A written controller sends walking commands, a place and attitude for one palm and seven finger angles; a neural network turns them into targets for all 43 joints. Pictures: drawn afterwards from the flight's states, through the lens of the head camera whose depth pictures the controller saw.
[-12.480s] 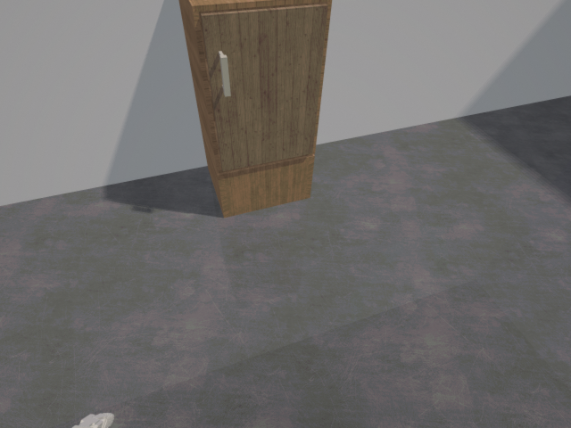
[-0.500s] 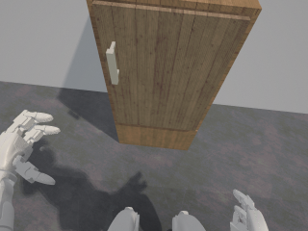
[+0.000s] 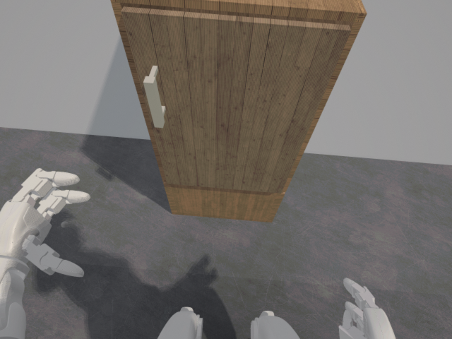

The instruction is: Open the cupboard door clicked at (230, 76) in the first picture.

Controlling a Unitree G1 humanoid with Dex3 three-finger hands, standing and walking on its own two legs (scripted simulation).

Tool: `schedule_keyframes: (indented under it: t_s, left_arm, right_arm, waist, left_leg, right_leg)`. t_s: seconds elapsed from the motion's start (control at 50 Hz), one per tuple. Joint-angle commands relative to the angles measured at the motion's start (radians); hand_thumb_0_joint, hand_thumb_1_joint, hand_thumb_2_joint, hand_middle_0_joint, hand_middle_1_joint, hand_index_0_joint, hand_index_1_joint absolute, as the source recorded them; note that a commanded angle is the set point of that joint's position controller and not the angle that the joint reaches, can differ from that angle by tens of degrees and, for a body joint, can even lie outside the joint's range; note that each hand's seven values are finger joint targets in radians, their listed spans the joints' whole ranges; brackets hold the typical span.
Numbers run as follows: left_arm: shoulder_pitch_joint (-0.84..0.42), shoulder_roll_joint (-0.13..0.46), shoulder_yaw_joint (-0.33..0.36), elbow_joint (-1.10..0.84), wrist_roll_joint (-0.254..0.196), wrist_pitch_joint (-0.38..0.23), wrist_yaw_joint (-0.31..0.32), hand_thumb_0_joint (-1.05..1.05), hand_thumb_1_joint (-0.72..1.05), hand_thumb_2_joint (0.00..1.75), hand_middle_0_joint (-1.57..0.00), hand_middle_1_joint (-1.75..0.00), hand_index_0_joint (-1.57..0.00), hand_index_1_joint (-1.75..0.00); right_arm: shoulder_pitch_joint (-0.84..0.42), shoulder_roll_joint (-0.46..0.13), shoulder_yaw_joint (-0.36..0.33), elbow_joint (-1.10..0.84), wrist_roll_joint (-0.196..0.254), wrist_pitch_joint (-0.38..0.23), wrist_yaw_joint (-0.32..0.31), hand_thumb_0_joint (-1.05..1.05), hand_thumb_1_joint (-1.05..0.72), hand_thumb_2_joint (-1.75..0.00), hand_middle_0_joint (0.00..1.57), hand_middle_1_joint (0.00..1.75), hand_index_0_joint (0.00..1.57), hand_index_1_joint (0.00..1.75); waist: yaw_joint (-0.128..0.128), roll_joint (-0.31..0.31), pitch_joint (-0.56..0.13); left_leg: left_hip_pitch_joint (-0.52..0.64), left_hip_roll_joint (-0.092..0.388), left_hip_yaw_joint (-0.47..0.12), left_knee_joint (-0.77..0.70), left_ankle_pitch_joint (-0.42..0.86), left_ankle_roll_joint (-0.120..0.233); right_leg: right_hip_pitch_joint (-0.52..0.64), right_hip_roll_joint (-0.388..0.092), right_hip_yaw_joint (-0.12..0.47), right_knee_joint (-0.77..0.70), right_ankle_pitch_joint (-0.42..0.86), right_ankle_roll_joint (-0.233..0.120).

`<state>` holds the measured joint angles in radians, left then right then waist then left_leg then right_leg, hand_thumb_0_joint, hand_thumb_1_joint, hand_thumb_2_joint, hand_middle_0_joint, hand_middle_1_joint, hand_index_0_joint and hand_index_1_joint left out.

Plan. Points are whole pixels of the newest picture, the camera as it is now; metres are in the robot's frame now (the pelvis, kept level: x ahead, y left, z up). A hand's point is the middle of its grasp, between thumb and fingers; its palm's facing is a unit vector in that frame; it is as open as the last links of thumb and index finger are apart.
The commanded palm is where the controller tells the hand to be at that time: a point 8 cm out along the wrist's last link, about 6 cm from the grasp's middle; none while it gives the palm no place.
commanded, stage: move the hooked fingers beside the handle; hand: left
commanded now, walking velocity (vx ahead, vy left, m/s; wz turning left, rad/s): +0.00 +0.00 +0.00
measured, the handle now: (156, 97) +0.59 +0.19 +0.04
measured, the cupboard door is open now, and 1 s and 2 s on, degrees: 0 0 0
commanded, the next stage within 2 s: none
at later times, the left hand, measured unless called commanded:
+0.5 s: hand (83, 187) +0.35 +0.27 +0.04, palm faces -0.04 -1.00 -0.01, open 14.0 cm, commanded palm +0.34 +0.32 +0.05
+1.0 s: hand (107, 151) +0.43 +0.25 +0.05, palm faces -0.03 -1.00 -0.04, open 14.0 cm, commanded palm +0.42 +0.30 +0.04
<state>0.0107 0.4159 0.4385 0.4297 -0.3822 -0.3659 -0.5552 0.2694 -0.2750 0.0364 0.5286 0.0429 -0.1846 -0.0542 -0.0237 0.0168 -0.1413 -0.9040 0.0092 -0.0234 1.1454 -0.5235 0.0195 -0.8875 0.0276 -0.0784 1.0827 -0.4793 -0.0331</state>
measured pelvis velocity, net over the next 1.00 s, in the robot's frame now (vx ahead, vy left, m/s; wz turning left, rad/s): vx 0.00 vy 0.01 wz -0.03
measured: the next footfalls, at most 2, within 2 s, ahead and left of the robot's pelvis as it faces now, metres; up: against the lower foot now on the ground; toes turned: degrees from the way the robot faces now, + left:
none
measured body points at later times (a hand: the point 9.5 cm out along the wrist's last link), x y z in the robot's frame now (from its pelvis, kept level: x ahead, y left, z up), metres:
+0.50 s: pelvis +0.00 +0.01 +0.00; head +0.09 +0.03 +0.44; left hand +0.35 +0.32 +0.05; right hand +0.13 -0.25 -0.09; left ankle +0.02 +0.10 -0.65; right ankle +0.03 -0.10 -0.65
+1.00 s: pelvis +0.00 +0.01 -0.01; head +0.12 +0.03 +0.43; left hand +0.43 +0.30 +0.05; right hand +0.08 -0.26 -0.11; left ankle +0.02 +0.10 -0.65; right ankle +0.03 -0.10 -0.65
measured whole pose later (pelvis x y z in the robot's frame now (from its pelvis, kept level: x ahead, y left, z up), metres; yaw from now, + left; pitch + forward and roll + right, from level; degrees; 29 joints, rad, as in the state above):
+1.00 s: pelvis +0.00 +0.01 -0.01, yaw -2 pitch +21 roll -3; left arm -0.55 0.49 0.44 0.88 -0.20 -0.40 -0.44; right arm 0.32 -0.27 0.03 0.60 0.03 -0.05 -0.04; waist -0.10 0.01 -0.14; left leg -1.01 0.01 0.00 1.17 -0.53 0.04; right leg -1.00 0.03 -0.05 1.11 -0.47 -0.02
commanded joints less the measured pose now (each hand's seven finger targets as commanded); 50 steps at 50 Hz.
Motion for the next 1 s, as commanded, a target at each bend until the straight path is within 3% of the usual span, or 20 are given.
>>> schedule_keyframes:
  t_s: [0.0, 0.04, 0.1, 0.14, 0.2, 0.22, 0.26, 0.32, 0.4, 0.44, 0.46, 0.52, 0.54, 0.62, 0.72, 0.8, 0.84, 0.88, 0.94, 0.98]
  left_arm:
    - [-0.176, 0.246, 0.076, -0.165, -0.028, -0.049, -0.012, 0.0, -0.5, 0.3, -0.3, -1.2, -0.3, -1.2]
    - [-0.165, 0.254, 0.083, -0.176, -0.025, -0.046, -0.017, 0.0, -0.5, 0.3, -0.3, -1.2, -0.3, -1.2]
    - [-0.308, 0.287, 0.089, -0.147, -0.017, -0.054, -0.013, 0.0, -0.5, 0.3, -0.3, -1.2, -0.3, -1.2]
    - [-0.37, 0.275, 0.072, -0.137, -0.008, -0.063, -0.011, 0.0, -0.5, 0.3, -0.3, -1.2, -0.3, -1.2]
    - [-0.412, 0.284, 0.065, -0.111, -0.001, -0.063, -0.009, 0.0, -0.5, 0.3, -0.3, -1.2, -0.3, -1.2]
    - [-0.426, 0.286, 0.058, -0.104, 0.011, -0.058, -0.01, 0.0, -0.5, 0.3, -0.3, -1.2, -0.3, -1.2]
    - [-0.431, 0.282, 0.047, -0.088, 0.02, -0.042, -0.005, 0.0, -0.5, 0.3, -0.3, -1.2, -0.3, -1.2]
    - [-0.428, 0.304, 0.064, -0.066, 0.031, -0.018, 0.007, 0.0, -0.5, 0.3, -0.3, -1.2, -0.3, -1.2]
    - [-0.47, 0.324, 0.094, 0.0, 0.037, -0.011, 0.038, 0.0, -0.5, 0.3, -0.3, -1.2, -0.3, -1.2]
    - [-0.498, 0.296, 0.071, 0.017, 0.045, -0.019, 0.05, 0.0, -0.5, 0.3, -0.3, -1.2, -0.3, -1.2]
    - [-0.529, 0.32, 0.086, 0.02, 0.051, -0.028, 0.057, 0.0, -0.5, 0.3, -0.3, -1.2, -0.3, -1.2]
    - [-0.605, 0.296, 0.045, 0.033, 0.068, -0.052, 0.057, 0.0, -0.5, 0.3, -0.3, -1.2, -0.3, -1.2]
    - [-0.616, 0.29, 0.034, 0.037, 0.074, -0.057, 0.056, 0.0, -0.5, 0.3, -0.3, -1.2, -0.3, -1.2]
    - [-0.633, 0.261, 0.002, 0.033, 0.083, -0.063, 0.058, 0.0, -0.5, 0.3, -0.3, -1.2, -0.3, -1.2]
    - [-0.747, 0.305, 0.035, 0.171, 0.114, -0.049, 0.103, 0.0, -0.5, 0.3, -0.3, -1.2, -0.3, -1.2]
    - [-0.829, 0.356, 0.062, 0.196, 0.141, -0.081, 0.13, 0.0, -0.5, 0.3, -0.3, -1.2, -0.3, -1.2]
    - [-0.867, 0.35, 0.047, 0.179, 0.152, -0.1, 0.13, 0.0, -0.5, 0.3, -0.3, -1.2, -0.3, -1.2]
    - [-0.861, 0.338, 0.037, 0.202, 0.156, -0.106, 0.127, 0.0, -0.5, 0.3, -0.3, -1.2, -0.3, -1.2]
    - [-0.887, 0.354, 0.046, 0.274, 0.155, -0.094, 0.111, 0.0, -0.5, 0.3, -0.3, -1.2, -0.3, -1.2]
    - [-0.905, 0.351, 0.041, 0.347, 0.155, -0.077, 0.103, 0.0, -0.5, 0.3, -0.3, -1.2, -0.3, -1.2]
  right_arm:
    - [-0.002, -0.157, -0.066, -0.133, 0.0, -0.047, -0.014, 0.0, -0.9, -0.9, 0.2, 0.3, 0.2, 0.3]
    - [0.002, -0.155, -0.067, -0.135, 0.001, -0.045, -0.013, 0.0, -0.9, -0.9, 0.2, 0.3, 0.2, 0.3]
    - [0.003, -0.159, -0.06, -0.113, -0.004, -0.045, -0.023, 0.0, -0.9, -0.9, 0.2, 0.3, 0.2, 0.3]
    - [0.004, -0.156, -0.06, -0.101, -0.002, -0.048, -0.026, 0.0, -0.9, -0.9, 0.2, 0.3, 0.2, 0.3]
    - [0.013, -0.164, -0.061, -0.095, -0.002, -0.051, -0.031, 0.0, -0.9, -0.9, 0.2, 0.3, 0.2, 0.3]
    - [0.012, -0.163, -0.06, -0.093, -0.002, -0.049, -0.03, 0.0, -0.9, -0.9, 0.2, 0.3, 0.2, 0.3]
    - [0.017, -0.165, -0.062, -0.091, 0.0, -0.043, -0.028, 0.0, -0.9, -0.9, 0.2, 0.3, 0.2, 0.3]
    - [0.027, -0.168, -0.063, -0.095, -0.001, -0.029, -0.022, 0.0, -0.9, -0.9, 0.2, 0.3, 0.2, 0.3]
    - [0.034, -0.169, -0.062, -0.098, -0.004, -0.005, -0.016, 0.0, -0.9, -0.9, 0.2, 0.3, 0.2, 0.3]
    - [0.04, -0.164, -0.063, -0.098, -0.003, 0.005, -0.011, 0.0, -0.9, -0.9, 0.2, 0.3, 0.2, 0.3]
    - [0.047, -0.17, -0.065, -0.09, -0.005, 0.009, -0.011, 0.0, -0.9, -0.9, 0.2, 0.3, 0.2, 0.3]
    - [0.063, -0.17, -0.066, -0.077, -0.006, 0.016, -0.009, 0.0, -0.9, -0.9, 0.2, 0.3, 0.2, 0.3]
    - [0.068, -0.171, -0.069, -0.071, -0.006, 0.019, -0.009, 0.0, -0.9, -0.9, 0.2, 0.3, 0.2, 0.3]
    - [0.096, -0.175, -0.078, -0.055, -0.008, 0.031, -0.005, 0.0, -0.9, -0.9, 0.2, 0.3, 0.2, 0.3]
    - [0.108, -0.18, -0.073, -0.03, -0.011, 0.062, -0.006, 0.0, -0.9, -0.9, 0.2, 0.3, 0.2, 0.3]
    - [0.121, -0.179, -0.07, -0.029, -0.017, 0.078, -0.004, 0.0, -0.9, -0.9, 0.2, 0.3, 0.2, 0.3]
    - [0.129, -0.175, -0.07, -0.023, -0.021, 0.086, 0.003, 0.0, -0.9, -0.9, 0.2, 0.3, 0.2, 0.3]
    - [0.138, -0.173, -0.072, -0.018, -0.022, 0.096, 0.008, 0.0, -0.9, -0.9, 0.2, 0.3, 0.2, 0.3]
    - [0.151, -0.18, -0.073, -0.005, -0.02, 0.116, 0.009, 0.0, -0.9, -0.9, 0.2, 0.3, 0.2, 0.3]
    - [0.151, -0.179, -0.068, -0.005, -0.017, 0.127, 0.009, 0.0, -0.9, -0.9, 0.2, 0.3, 0.2, 0.3]
  waist:
    - [-0.003, 0.065, -0.242]
    - [0.002, 0.058, -0.281]
    - [-0.019, 0.062, -0.244]
    - [-0.025, 0.093, -0.263]
    - [-0.024, 0.084, -0.287]
    - [-0.018, 0.12, -0.308]
    - [-0.013, 0.126, -0.323]
    - [-0.009, 0.102, -0.35]
    - [-0.008, 0.071, -0.319]
    - [-0.018, 0.081, -0.313]
    - [-0.02, 0.066, -0.318]
    - [-0.034, 0.098, -0.344]
    - [-0.037, 0.129, -0.35]
    - [-0.043, 0.134, -0.399]
    - [-0.057, 0.071, -0.328]
    - [-0.048, 0.095, -0.372]
    - [-0.049, 0.153, -0.432]
    - [-0.053, 0.152, -0.446]
    - [-0.07, 0.097, -0.439]
    - [-0.078, 0.066, -0.381]
  left_leg:
    - [0.101, -0.013, -0.011, -0.153, 0.25, 0.013]
    - [0.118, -0.013, -0.009, -0.154, 0.27, 0.013]
    - [0.084, -0.007, -0.014, -0.131, 0.247, 0.013]
    - [0.117, -0.006, -0.019, -0.138, 0.236, 0.01]
    - [0.127, -0.004, -0.026, -0.138, 0.246, 0.01]
    - [0.149, -0.004, -0.027, -0.147, 0.258, 0.006]
    - [0.171, -0.003, -0.031, -0.158, 0.272, 0.003]
    - [0.171, 0.0, -0.03, -0.159, 0.319, 0.002]
    - [0.124, -0.002, -0.025, -0.157, 0.301, 0.002]
    - [0.131, -0.001, -0.02, -0.162, 0.292, 0.002]
    - [0.131, 0.002, -0.026, -0.162, 0.287, 0.001]
    - [0.171, 0.005, -0.033, -0.16, 0.305, -0.002]
    - [0.197, 0.007, -0.036, -0.162, 0.329, -0.006]
    - [0.301, 0.022, -0.062, -0.165, 0.453, -0.024]
    - [0.195, 0.015, -0.054, -0.163, 0.328, -0.012]
    - [0.195, 0.012, -0.051, -0.15, 0.352, -0.011]
    - [0.258, 0.015, -0.051, -0.138, 0.427, -0.019]
    - [0.273, 0.019, -0.049, -0.131, 0.465, -0.018]
    - [0.224, 0.02, -0.045, -0.12, 0.444, -0.009]
    - [0.147, 0.013, -0.033, -0.123, 0.372, 0.003]
  right_leg:
    - [0.201, 0.001, 0.081, -0.156, 0.16, 0.0]
    - [0.221, -0.002, 0.082, -0.155, 0.187, 0.005]
    - [0.177, 0.003, 0.086, -0.14, 0.158, 0.001]
    - [0.151, 0.001, 0.078, -0.136, 0.144, 0.001]
    - [0.143, 0.004, 0.071, -0.126, 0.15, -0.002]
    - [0.139, 0.001, 0.067, -0.122, 0.16, -0.003]
    - [0.138, -0.001, 0.058, -0.123, 0.171, -0.002]
    - [0.157, 0.0, 0.055, -0.116, 0.217, 0.0]
    - [0.164, 0.003, 0.053, -0.112, 0.211, -0.001]
    - [0.149, 0.002, 0.055, -0.119, 0.207, 0.004]
    - [0.142, 0.003, 0.051, -0.114, 0.2, 0.003]
    - [0.113, 0.006, 0.049, -0.109, 0.2, 0.0]
    - [0.1, 0.005, 0.047, -0.108, 0.21, -0.002]
    - [0.055, 0.006, 0.03, -0.106, 0.235, -0.001]
    - [0.042, 0.004, 0.032, -0.107, 0.187, 0.001]
    - [0.066, 0.005, 0.039, -0.089, 0.214, -0.005]
    - [0.057, 0.005, 0.044, -0.083, 0.254, -0.003]
    - [0.061, 0.007, 0.044, -0.085, 0.278, -0.001]
    - [0.071, 0.009, 0.046, -0.083, 0.29, 0.004]
    - [0.088, 0.007, 0.051, -0.094, 0.272, 0.007]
